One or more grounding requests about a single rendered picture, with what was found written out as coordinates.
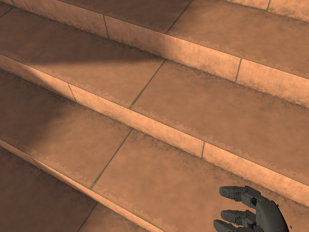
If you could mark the right robot hand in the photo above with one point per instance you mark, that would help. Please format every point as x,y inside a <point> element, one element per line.
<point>268,217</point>

